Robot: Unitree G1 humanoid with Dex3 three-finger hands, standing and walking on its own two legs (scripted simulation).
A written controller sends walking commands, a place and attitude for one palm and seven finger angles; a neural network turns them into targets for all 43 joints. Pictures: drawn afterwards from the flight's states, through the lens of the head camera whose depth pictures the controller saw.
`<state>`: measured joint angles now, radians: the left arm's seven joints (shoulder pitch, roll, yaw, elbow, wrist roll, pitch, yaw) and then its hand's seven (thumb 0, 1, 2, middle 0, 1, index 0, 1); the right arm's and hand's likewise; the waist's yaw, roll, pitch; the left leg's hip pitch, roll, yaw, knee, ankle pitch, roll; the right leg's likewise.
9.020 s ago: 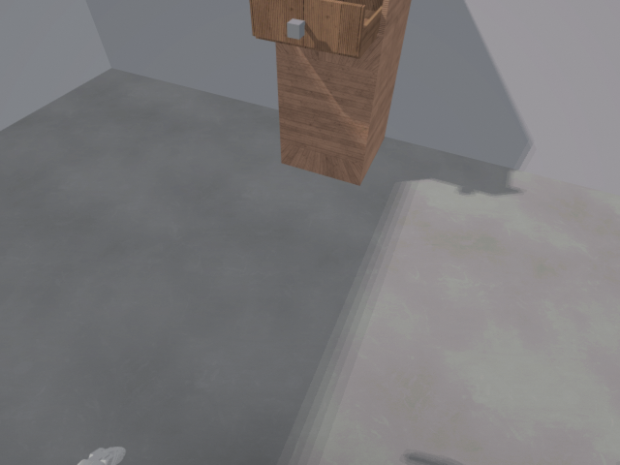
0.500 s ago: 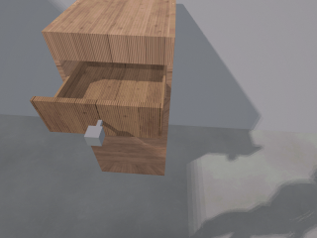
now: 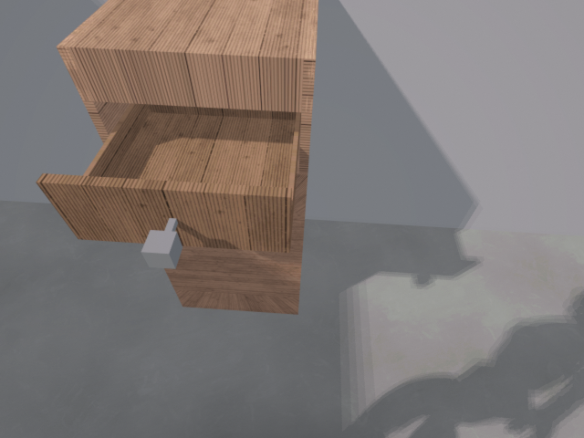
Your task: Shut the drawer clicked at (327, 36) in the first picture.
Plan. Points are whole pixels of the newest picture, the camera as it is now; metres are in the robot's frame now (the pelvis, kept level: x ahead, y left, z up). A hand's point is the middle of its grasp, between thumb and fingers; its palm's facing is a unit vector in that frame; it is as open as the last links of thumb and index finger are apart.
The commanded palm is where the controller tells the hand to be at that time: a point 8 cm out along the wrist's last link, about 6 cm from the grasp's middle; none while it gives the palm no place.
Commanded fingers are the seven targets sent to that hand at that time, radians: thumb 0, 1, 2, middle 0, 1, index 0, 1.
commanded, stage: look again from close up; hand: left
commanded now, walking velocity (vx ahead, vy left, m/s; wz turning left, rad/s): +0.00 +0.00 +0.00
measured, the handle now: (166, 239) +0.39 +0.23 +0.02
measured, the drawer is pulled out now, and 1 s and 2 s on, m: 0.22 0.22 0.22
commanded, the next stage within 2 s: raise the hand and make a fist in 0.22 s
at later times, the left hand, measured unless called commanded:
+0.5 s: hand (165, 408) +0.17 +0.18 -0.04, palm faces +0.22 -0.96 -0.16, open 7.0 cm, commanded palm +0.10 +0.22 -0.05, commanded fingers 0.00 0.90 0.90 -0.40 -0.52 -0.40 -0.52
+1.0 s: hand (166, 394) +0.17 +0.17 +0.01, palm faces -0.05 -1.00 -0.06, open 4.5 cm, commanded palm +0.14 +0.23 +0.02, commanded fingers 0.00 0.90 0.90 -0.90 -1.06 -0.90 -1.06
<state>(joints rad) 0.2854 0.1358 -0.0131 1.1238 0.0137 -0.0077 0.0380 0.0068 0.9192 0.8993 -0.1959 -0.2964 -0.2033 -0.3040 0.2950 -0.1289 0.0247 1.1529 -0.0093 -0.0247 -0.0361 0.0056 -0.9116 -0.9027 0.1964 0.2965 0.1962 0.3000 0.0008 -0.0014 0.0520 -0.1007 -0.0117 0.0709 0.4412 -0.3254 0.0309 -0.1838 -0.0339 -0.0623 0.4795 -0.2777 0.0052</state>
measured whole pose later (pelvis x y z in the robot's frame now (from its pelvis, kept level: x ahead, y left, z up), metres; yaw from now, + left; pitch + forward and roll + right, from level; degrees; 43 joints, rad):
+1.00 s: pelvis -0.06 -0.04 -0.06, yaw +3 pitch +8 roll -2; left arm 0.24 0.28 0.18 0.06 -0.28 -0.33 -0.37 0.02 0.90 0.90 -0.71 -0.85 -0.71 -0.86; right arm 0.23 -0.21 0.07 0.57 0.04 -0.25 -0.07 0.01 -0.91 -0.90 0.20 0.30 0.20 0.30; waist 0.02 0.02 -0.07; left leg -0.66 0.04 -0.04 1.00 -0.49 -0.02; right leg -0.67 -0.01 -0.16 0.93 -0.41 -0.06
